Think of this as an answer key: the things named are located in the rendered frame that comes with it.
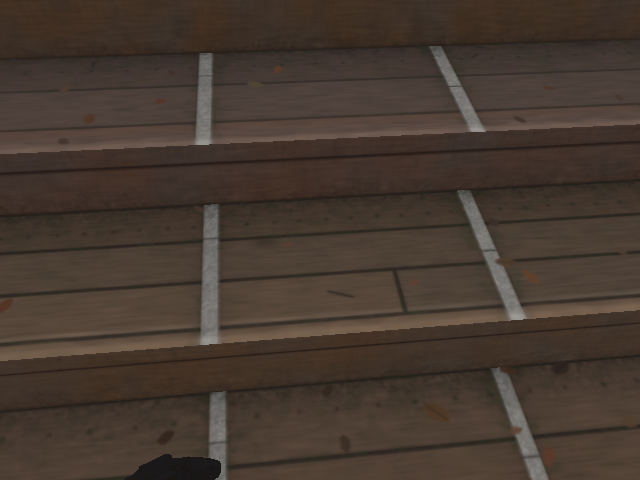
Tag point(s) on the left robot hand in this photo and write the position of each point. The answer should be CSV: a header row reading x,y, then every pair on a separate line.
x,y
186,468

